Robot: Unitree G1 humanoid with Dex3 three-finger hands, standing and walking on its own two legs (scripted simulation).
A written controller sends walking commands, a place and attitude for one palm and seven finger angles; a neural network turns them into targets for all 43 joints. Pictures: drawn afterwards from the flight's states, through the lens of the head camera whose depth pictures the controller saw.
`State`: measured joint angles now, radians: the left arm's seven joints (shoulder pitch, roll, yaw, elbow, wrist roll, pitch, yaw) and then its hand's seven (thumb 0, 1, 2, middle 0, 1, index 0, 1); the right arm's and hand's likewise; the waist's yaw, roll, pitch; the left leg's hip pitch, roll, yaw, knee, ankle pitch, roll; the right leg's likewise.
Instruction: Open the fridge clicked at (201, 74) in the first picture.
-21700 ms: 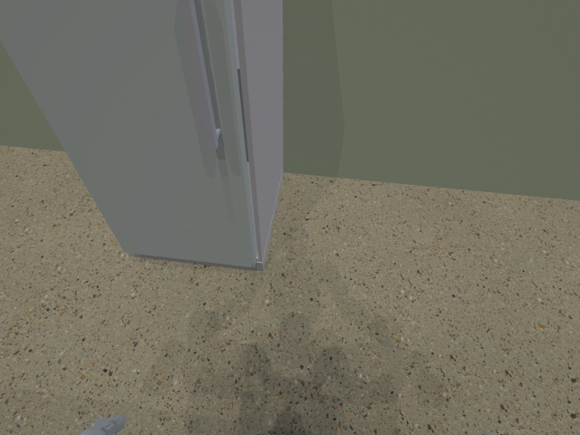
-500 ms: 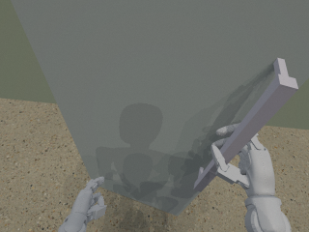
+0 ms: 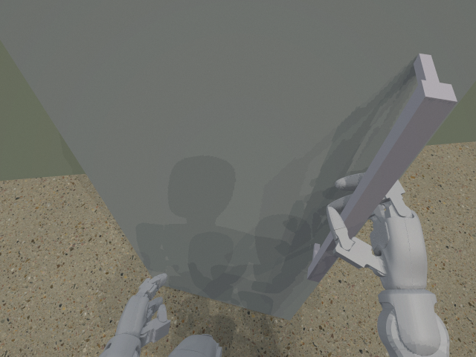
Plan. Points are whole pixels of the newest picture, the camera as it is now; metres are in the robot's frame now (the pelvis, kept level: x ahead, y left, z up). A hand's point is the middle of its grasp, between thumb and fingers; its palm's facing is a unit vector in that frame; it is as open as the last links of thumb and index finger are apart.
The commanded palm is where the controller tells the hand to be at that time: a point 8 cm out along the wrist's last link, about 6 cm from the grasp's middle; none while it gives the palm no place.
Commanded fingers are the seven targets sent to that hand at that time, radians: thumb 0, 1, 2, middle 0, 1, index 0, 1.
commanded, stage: walk backward, drawing the door open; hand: right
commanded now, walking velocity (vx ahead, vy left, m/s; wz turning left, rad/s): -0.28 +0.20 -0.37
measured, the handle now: (349, 207) +0.30 -0.11 +0.14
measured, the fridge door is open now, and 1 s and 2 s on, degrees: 22 59 72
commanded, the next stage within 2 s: stop walking and hold the door back in 1.28 s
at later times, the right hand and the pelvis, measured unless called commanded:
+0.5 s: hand (291, 345) +0.13 -0.03 +0.15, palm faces +0.32 +0.93 -0.20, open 6.8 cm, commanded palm +0.08 -0.07 +0.15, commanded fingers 0.00 -0.90 -0.90 0.45 1.40 0.45 1.40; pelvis -0.09 +0.17 -0.01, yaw -17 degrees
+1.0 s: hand out of the picture +0.01 +0.09 +0.15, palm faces +0.68 +0.70 -0.23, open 6.9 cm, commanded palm -0.05 +0.08 +0.14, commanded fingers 0.00 -0.90 -0.90 0.45 1.40 0.45 1.40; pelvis -0.10 +0.37 -0.01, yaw -39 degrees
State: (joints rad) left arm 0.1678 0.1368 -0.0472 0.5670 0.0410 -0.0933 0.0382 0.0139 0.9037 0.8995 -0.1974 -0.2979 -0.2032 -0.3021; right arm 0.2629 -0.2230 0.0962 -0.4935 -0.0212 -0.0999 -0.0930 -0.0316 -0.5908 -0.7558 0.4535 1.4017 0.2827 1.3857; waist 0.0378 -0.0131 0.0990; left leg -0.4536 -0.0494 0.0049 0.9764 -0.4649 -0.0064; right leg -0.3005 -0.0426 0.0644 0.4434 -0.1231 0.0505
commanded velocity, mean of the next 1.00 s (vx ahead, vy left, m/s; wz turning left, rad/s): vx -0.20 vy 0.29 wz -0.70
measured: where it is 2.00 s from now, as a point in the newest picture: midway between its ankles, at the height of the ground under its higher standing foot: outside the picture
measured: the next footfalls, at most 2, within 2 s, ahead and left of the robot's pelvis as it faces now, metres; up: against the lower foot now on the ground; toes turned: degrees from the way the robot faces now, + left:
left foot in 0.12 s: +0.04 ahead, +0.19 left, +0.00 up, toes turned -3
right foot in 0.42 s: -0.09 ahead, +0.02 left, +0.00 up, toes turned -17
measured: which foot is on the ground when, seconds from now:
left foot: up 0.00-0.10, down 0.12-0.40, up 0.42-0.70, down 0.72-1.00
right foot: down 0.00-0.14, up 0.16-0.40, down 0.42-0.72, up 0.74-0.98, down 1.00-1.00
